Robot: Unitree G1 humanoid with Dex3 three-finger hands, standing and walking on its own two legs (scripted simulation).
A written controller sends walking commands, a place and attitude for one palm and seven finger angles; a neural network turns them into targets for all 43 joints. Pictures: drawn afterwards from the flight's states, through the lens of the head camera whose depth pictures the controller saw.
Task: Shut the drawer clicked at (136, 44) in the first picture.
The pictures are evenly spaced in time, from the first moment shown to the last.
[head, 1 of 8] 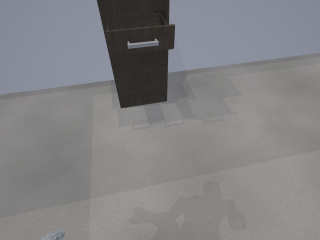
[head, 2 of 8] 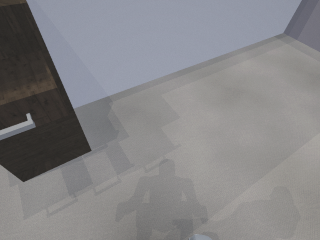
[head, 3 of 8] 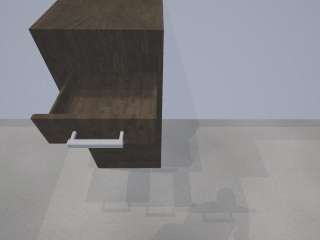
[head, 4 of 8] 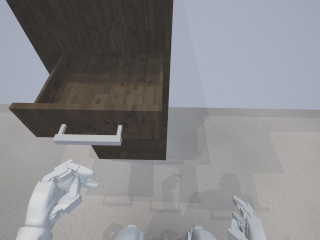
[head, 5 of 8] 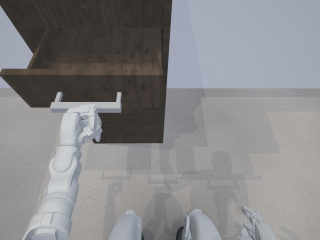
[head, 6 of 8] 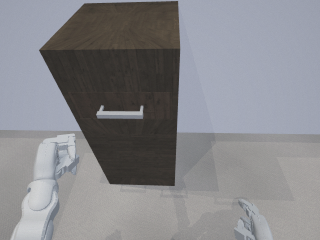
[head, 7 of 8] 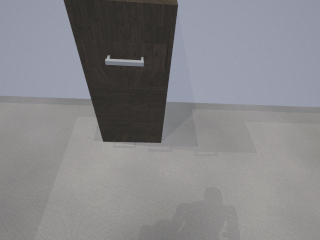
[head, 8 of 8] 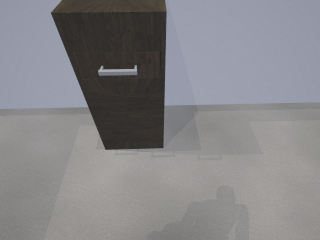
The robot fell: no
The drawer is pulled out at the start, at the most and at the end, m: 0.24 0.24 0.00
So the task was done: yes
